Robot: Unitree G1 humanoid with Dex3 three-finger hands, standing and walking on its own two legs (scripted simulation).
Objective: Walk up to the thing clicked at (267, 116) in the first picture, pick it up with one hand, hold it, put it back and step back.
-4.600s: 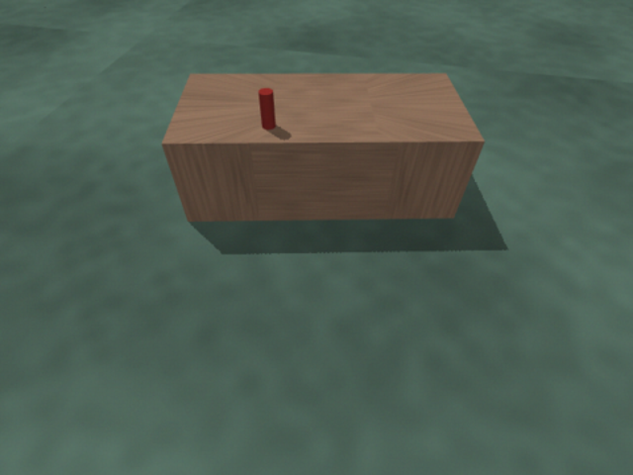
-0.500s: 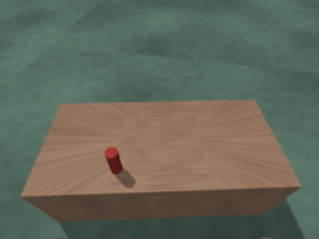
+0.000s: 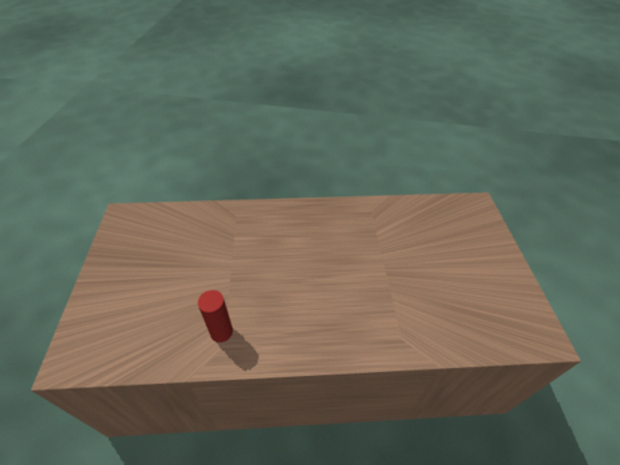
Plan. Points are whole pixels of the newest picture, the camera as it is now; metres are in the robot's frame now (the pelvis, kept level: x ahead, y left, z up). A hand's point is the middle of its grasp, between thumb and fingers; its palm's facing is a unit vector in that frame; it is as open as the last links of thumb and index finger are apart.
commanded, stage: walk up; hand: left
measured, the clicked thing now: (216, 317) +0.46 +0.21 -0.29
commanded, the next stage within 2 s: stand in 0.20 s
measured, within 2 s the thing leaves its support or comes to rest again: neither
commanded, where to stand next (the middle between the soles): +0.04 +0.00 m, yaw +2 degrees
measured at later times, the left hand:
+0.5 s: hand out of the picture +0.08 +0.25 -0.16, palm faces -0.02 -0.94 -0.34, open 7.4 cm
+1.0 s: hand out of the picture +0.07 +0.26 -0.16, palm faces -0.04 -0.94 -0.34, open 7.4 cm
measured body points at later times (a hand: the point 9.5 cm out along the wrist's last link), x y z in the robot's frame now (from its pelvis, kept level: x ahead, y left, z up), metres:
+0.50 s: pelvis +0.00 +0.00 +0.00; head +0.01 +0.00 +0.45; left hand +0.08 +0.30 -0.13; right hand +0.09 -0.30 -0.13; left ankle +0.02 +0.13 -0.75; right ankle -0.02 -0.14 -0.75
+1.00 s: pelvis +0.00 +0.00 +0.00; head +0.01 +0.01 +0.45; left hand +0.07 +0.30 -0.13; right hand +0.07 -0.30 -0.13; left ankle +0.02 +0.13 -0.75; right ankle -0.02 -0.14 -0.75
